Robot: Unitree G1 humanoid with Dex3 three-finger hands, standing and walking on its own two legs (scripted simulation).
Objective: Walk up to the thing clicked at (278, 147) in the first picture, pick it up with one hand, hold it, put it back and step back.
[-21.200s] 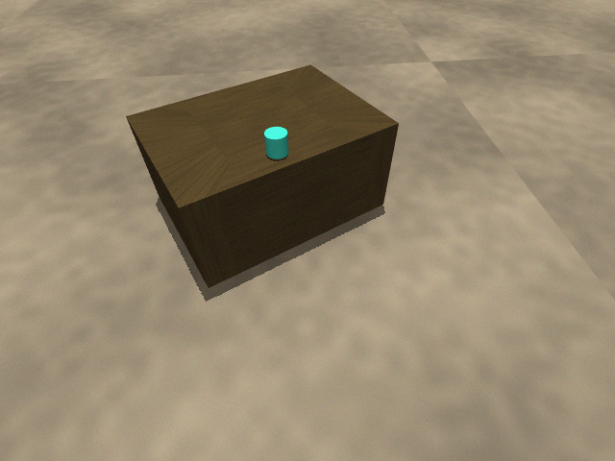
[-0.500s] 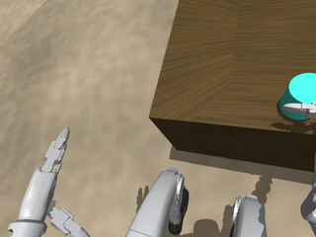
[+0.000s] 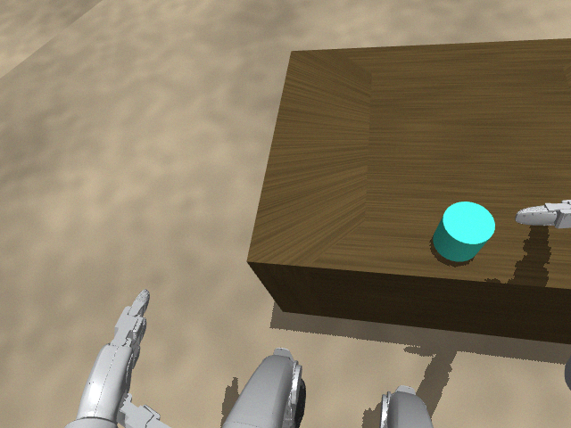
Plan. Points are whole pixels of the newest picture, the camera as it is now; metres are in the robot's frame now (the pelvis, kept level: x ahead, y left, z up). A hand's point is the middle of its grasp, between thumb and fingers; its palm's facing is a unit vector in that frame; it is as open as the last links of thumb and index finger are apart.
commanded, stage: home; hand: right
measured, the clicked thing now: (461, 232) +0.50 -0.19 -0.17
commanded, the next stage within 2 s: none
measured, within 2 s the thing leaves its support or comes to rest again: neither
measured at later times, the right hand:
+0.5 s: hand (565, 275) +0.36 -0.24 +0.02, palm faces +0.19 +0.94 -0.29, open 17.1 cm
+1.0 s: hand (509, 418) +0.20 -0.18 +0.01, palm faces +0.16 +0.95 -0.27, open 17.5 cm
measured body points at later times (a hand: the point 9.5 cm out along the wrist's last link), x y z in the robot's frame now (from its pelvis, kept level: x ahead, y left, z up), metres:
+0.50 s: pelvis +0.05 +0.00 +0.07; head +0.11 -0.02 +0.52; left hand +0.21 +0.22 +0.02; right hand +0.35 -0.29 +0.04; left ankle +0.08 +0.14 -0.62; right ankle +0.01 -0.13 -0.62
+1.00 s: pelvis +0.04 +0.01 +0.07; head +0.07 +0.01 +0.52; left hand +0.21 +0.25 -0.01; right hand +0.19 -0.23 +0.03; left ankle +0.08 +0.14 -0.62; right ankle +0.01 -0.13 -0.62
